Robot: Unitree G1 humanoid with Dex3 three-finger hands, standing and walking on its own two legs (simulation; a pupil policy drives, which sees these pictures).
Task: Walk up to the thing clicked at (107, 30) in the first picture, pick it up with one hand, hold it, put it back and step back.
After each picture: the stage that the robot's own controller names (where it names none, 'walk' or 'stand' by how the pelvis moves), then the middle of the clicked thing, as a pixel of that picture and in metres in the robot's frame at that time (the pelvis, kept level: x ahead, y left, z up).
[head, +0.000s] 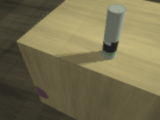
stand; (112, 34) +0.59 -0.12 +0.06
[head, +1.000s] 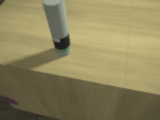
rise first; (59, 29) +0.54 +0.12 +0.08
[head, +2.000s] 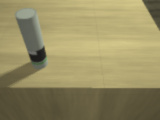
stand; (34, 42) +0.51 +0.20 +0.08
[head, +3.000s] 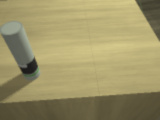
stand; (23, 54) +0.46 +0.23 +0.06
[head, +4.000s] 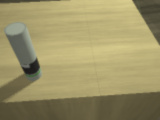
stand; (26, 55) +0.47 +0.22 +0.05
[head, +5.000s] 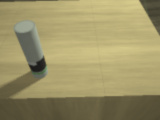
stand; (33, 53) +0.48 +0.20 +0.05
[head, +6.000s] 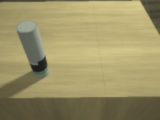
stand; (35, 52) +0.48 +0.20 +0.05
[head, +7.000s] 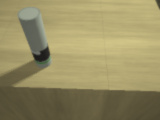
rise first; (37, 41) +0.50 +0.19 +0.06
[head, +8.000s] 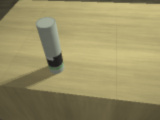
go down; (52, 48) +0.50 +0.17 +0.06
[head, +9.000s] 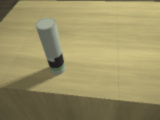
go down; (52, 49) +0.50 +0.17 +0.06
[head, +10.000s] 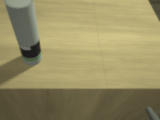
go down; (27, 35) +0.49 +0.15 +0.09
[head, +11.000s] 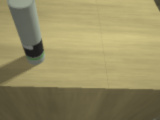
approach; (30, 34) +0.50 +0.16 +0.10
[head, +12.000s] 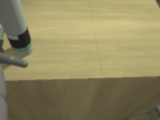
close in; (13, 23) +0.51 +0.18 +0.12
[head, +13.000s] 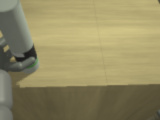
lift; (19, 41) +0.45 +0.17 +0.12
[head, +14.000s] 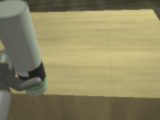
lift; (25, 56) +0.30 +0.15 +0.25
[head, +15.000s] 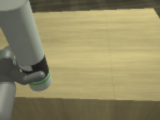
hold; (28, 51) +0.32 +0.15 +0.25
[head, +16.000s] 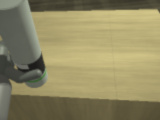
hold; (25, 49) +0.30 +0.15 +0.26
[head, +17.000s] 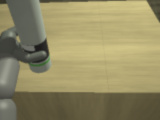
crouch; (31, 33) +0.39 +0.14 +0.24
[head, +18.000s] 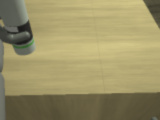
lower; (14, 14) +0.47 +0.17 +0.23
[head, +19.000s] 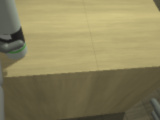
lower; (6, 21) +0.50 +0.17 +0.14
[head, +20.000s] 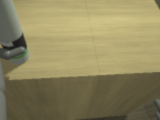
lower; (7, 28) +0.48 +0.17 +0.13
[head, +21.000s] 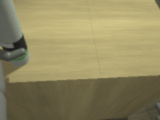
lower; (8, 30) +0.47 +0.18 +0.13
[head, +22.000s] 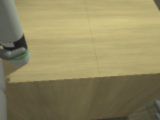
lower; (9, 30) +0.48 +0.17 +0.13
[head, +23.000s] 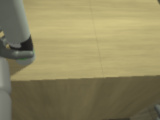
open; (16, 30) +0.47 +0.16 +0.13
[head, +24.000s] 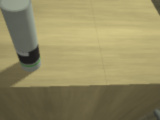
sink last; (25, 39) +0.46 +0.15 +0.11
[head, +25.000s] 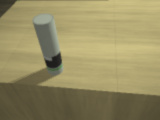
sink last; (50, 47) +0.48 +0.17 +0.10
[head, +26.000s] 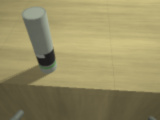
stand; (42, 44) +0.47 +0.16 +0.11
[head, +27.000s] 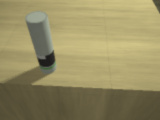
stand; (43, 46) +0.48 +0.17 +0.09
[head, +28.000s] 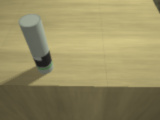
walk; (39, 47) +0.49 +0.18 +0.06
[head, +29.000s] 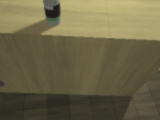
walk; out of the picture +0.68 +0.15 +0.08
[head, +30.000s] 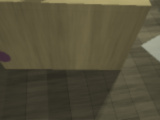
walk; out of the picture +1.00 +0.20 +0.07
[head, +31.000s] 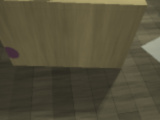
stand; out of the picture +1.12 +0.18 +0.06
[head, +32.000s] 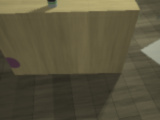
stand; out of the picture +1.12 +0.21 +0.05
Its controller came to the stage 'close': yes
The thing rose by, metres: 0.22
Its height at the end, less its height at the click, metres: +0.00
